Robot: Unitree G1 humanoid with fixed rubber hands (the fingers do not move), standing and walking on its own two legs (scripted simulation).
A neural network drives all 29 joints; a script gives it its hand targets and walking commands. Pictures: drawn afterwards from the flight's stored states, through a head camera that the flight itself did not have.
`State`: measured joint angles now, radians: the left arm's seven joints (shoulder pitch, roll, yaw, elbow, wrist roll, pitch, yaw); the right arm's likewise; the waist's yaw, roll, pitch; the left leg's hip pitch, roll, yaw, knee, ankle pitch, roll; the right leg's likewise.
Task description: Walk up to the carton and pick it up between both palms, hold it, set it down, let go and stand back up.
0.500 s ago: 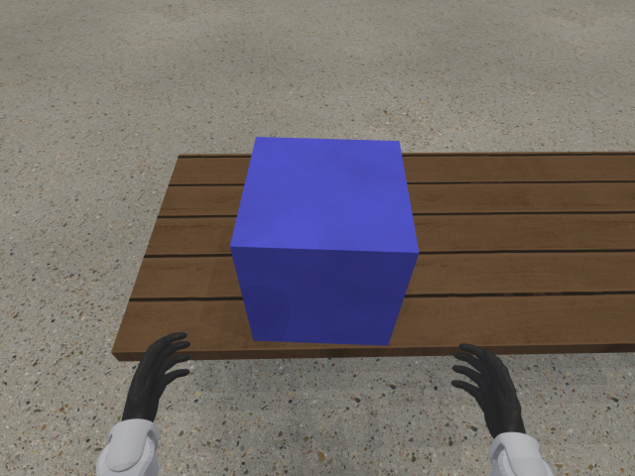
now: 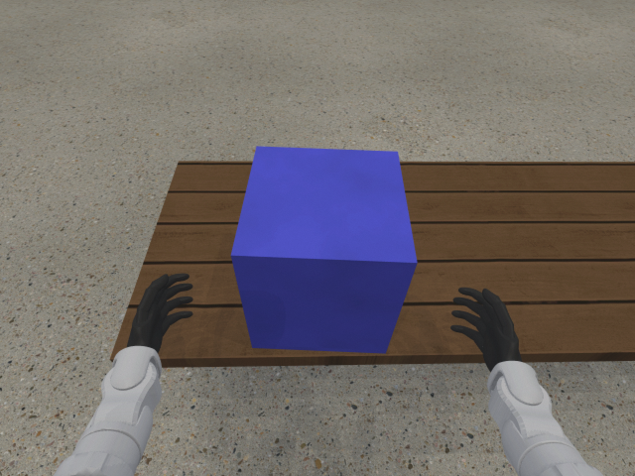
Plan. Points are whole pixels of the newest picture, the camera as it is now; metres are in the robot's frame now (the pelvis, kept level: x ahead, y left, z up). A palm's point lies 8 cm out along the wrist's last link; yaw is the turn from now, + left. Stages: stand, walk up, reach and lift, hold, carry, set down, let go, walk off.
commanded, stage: reach and lift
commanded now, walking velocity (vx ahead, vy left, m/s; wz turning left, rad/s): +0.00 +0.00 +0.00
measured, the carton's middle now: (322, 252) +0.47 +0.02 -0.04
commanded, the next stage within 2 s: none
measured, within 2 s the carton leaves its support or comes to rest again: neither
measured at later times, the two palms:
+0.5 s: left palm (155, 263) +0.36 +0.25 +0.07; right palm (495, 277) +0.36 -0.21 +0.06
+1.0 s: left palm (161, 201) +0.42 +0.24 +0.12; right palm (498, 211) +0.43 -0.21 +0.12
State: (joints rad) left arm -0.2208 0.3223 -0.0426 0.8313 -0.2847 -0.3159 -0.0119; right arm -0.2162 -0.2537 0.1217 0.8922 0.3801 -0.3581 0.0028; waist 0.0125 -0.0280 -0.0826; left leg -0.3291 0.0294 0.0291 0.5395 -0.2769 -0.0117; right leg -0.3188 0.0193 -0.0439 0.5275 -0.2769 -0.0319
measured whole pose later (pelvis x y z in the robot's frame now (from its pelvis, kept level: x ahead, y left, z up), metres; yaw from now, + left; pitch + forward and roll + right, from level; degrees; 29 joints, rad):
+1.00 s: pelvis +0.00 +0.00 +0.00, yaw -1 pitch +14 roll -1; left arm -0.86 0.39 -0.03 1.07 -0.31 0.02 -0.01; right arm -0.84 -0.37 0.15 1.06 0.46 0.00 -0.04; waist 0.02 -0.01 -0.20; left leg -0.51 0.04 0.02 0.47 -0.21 -0.02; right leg -0.48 0.04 -0.04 0.42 -0.19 -0.04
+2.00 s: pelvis -0.03 +0.00 -0.05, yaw +0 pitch +32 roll +0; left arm -1.02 0.32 -0.11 1.53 -0.38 -0.42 -0.01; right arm -0.96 -0.30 0.16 1.37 0.44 -0.32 -0.02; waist 0.01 -0.01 -0.34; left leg -1.08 0.03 0.01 0.82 -0.30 -0.01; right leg -1.08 0.02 -0.05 0.81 -0.30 -0.04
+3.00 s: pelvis -0.02 +0.01 -0.04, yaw +0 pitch +29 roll -2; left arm -1.00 0.18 0.10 1.49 -0.15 -0.44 0.08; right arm -0.96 -0.13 -0.15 1.36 0.10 -0.34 -0.11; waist 0.01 0.00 -0.28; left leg -0.98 0.03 0.00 0.78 -0.30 -0.01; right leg -0.95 0.03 -0.06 0.74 -0.29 -0.03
